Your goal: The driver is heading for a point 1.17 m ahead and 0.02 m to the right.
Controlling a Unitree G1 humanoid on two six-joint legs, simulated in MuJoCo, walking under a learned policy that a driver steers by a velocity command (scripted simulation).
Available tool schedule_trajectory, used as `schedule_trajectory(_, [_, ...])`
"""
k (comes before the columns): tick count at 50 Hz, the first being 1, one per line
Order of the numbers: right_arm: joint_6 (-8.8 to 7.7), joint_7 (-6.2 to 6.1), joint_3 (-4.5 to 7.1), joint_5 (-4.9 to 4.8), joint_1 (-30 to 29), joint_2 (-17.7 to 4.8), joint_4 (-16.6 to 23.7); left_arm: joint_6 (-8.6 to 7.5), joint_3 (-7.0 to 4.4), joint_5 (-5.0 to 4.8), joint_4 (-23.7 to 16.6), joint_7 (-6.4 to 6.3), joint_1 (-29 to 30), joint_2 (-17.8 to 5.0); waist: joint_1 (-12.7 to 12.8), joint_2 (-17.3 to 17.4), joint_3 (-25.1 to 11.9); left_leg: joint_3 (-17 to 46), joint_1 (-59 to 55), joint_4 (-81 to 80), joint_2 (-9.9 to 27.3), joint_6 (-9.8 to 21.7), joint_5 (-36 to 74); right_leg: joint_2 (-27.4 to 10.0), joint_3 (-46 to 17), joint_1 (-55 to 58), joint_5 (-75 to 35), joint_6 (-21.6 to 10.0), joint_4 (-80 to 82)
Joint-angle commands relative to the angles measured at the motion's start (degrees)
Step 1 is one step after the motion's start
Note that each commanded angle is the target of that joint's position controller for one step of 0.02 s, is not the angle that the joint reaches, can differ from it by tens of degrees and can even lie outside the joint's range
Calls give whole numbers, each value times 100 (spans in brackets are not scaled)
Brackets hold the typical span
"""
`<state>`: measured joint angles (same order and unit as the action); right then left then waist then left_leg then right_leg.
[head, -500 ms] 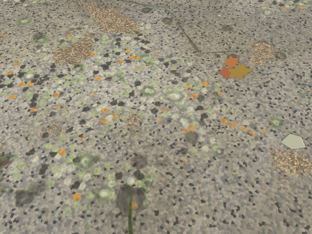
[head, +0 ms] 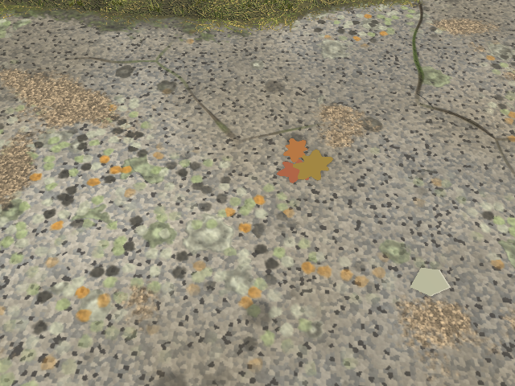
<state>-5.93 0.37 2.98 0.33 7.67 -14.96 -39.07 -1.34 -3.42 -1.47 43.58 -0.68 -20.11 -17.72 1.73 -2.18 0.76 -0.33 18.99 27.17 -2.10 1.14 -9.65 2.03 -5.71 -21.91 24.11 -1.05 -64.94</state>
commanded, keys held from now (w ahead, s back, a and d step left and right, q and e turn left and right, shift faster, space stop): w+e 0.20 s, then w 0.20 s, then w+q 0.60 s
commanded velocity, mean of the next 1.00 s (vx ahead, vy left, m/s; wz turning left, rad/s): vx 0.50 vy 0.00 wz -0.02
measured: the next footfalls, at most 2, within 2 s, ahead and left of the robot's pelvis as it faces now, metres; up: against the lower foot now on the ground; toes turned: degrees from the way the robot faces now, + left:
right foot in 0.38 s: +0.35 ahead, -0.19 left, +0.00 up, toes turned -14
left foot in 0.92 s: +0.68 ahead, +0.01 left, +0.00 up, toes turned +3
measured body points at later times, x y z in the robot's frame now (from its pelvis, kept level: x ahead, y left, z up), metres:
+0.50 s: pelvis +0.26 -0.08 +0.00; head +0.30 -0.09 +0.44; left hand +0.50 +0.13 -0.09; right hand +0.24 -0.37 -0.14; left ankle +0.16 +0.10 -0.64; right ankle +0.31 -0.18 -0.73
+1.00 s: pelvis +0.55 -0.06 -0.02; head +0.60 -0.06 +0.43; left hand +0.62 +0.22 -0.14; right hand +0.73 -0.33 -0.11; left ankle +0.64 +0.01 -0.73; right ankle +0.37 -0.21 -0.64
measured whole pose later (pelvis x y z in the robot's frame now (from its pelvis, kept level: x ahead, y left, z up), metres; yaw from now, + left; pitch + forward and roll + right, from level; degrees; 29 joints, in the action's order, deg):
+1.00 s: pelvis +0.55 -0.06 -0.02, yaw +3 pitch +2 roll -1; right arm -2.9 2.5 3.8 -1.2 8.0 -17.1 -40.8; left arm -4.1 -3.4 -0.9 46.3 -0.4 -15.6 -16.5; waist 0.6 0.3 3.5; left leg -1.8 27.5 36.3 -3.3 6.1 -11.0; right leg -1.6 1.4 -12.4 27.7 0.8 -63.8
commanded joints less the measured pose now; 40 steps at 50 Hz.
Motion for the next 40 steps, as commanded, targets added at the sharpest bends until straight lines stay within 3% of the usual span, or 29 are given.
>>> schedule_trajectory(1, [-15,-19,165,41,399,-557,62,-39,-175,-1,-590,45,252,-526,-264,875,43,1699,-1306,-1550,1656,862,-153,-782,-116,-1728,-502,85,-220])
schedule_trajectory(3, [-69,-7,203,0,387,-629,-33,15,-135,-8,-677,74,333,-328,-222,859,80,1208,-1117,-1781,1630,964,274,-867,-16,-1738,-739,144,-19])
schedule_trajectory(6, [-92,-16,277,9,449,-847,-187,14,-100,29,-835,108,647,-253,-249,635,101,642,-1250,-1914,1681,1058,955,-933,-17,-1960,-1420,231,644])
schedule_trajectory(10, [-23,-43,301,-28,558,-1020,-339,-77,-34,23,-983,249,1284,-150,-481,508,195,-209,-1401,-1887,1496,853,1419,-818,320,-1646,-2571,150,1976])
schedule_trajectory(13, [48,-19,318,-118,987,-1145,-571,-112,28,21,-1202,325,1829,-46,-664,437,345,-340,-1698,-1861,1631,827,1459,-672,491,-1471,-2504,-2,2657])
schedule_trajectory(15, [117,-1,342,-186,1137,-1239,-704,-123,12,28,-1325,360,2004,-121,-624,481,414,-354,-2088,-1686,1795,794,1876,-554,578,-1448,-2040,-161,2955])
schedule_trajectory(17, [186,-19,370,-234,1131,-1396,-779,-124,-75,76,-1347,366,1803,-315,-356,666,182,-474,-2361,-1072,1849,695,3555,-263,821,-856,-1485,-372,3181])
schedule_trajectory(18, [225,-40,363,-244,1076,-1440,-809,-114,-185,98,-1212,348,1227,-504,36,699,-198,-663,-2288,-305,1747,571,4413,-59,966,44,-1568,-519,3420])
schedule_trajectory(19, [236,-74,297,-214,1110,-1326,-816,-94,-347,87,-952,288,358,-796,471,628,-705,-895,-1715,781,1526,387,4432,73,958,1477,-1947,-679,3602])
schedule_trajectory(20, [181,-84,148,-56,1209,-965,-629,-39,-493,122,-790,179,-523,-1301,722,-59,-1474,-1022,35,2667,1170,106,2461,-1035,-628,3538,-2096,-1127,3405])
schedule_trajectory(21, [66,8,-77,3,1816,-394,-601,-66,-472,85,-787,175,-488,-1584,240,-1173,-2341,-286,1685,4387,231,-116,-2446,-2402,-3392,4698,-1406,-2002,4060])
schedule_trajectory(22, [-9,61,87,-222,1272,-999,-673,-112,-318,113,-832,194,-512,-1003,616,-436,-2248,533,2151,4900,418,-42,-2456,-2399,-3325,4466,-1154,-1830,4380])
schedule_trajectory(23, [-44,80,120,-368,735,-1099,-466,-161,-253,140,-760,200,-244,-864,576,-366,-1293,437,2464,4853,629,18,-2007,-2184,-2274,3661,-1660,-1579,4496])
schedule_trajectory(24, [-55,40,98,-300,583,-988,-456,-197,-215,132,-708,196,108,-726,342,-101,-845,393,2350,4434,859,24,-1494,-1922,-1630,2896,-2053,-1385,4615])
schedule_trajectory(25, [-12,23,127,-209,590,-976,-495,-232,-163,165,-709,209,392,-538,141,-169,-523,397,2105,4145,993,-19,-1171,-1744,-1158,2263,-2401,-1296,4819])
schedule_trajectory(26, [77,31,135,-211,826,-916,-583,-278,-131,210,-716,214,574,-412,-63,-284,-447,482,1714,4048,1088,-53,-903,-1638,-853,1816,-2455,-1256,5064])
schedule_trajectory(29, [299,-5,101,-211,995,-618,-674,-453,-162,214,-561,210,757,-401,-278,-194,-165,563,1599,3756,1078,-208,-427,-1627,-217,1244,-2605,-1291,5620])
schedule_trajectory(32, [321,-17,102,-172,616,-553,-555,-503,-192,270,-365,136,668,-445,-207,-92,93,714,2026,2981,1007,-285,490,-1531,405,1355,-2832,-1146,5785])
schedule_trajectory(36, [252,121,21,-142,-46,-386,-363,-489,-221,224,-203,64,576,-586,45,-18,305,296,1793,1571,852,-191,1601,-1419,1111,1499,-2862,-905,5919])
schedule_trajectory(40, [253,257,-10,-142,-599,-380,-29,-346,-290,116,63,23,222,-728,244,50,493,79,2123,931,762,38,1273,-1716,1334,2420,-3248,-811,5645])
Velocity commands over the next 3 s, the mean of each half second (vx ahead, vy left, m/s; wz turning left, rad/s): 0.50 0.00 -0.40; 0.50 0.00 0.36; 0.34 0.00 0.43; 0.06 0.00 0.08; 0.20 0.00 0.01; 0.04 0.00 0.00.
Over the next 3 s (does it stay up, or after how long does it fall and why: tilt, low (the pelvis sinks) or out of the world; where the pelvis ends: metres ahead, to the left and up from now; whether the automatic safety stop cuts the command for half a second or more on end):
stays up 1.06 0.00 0.00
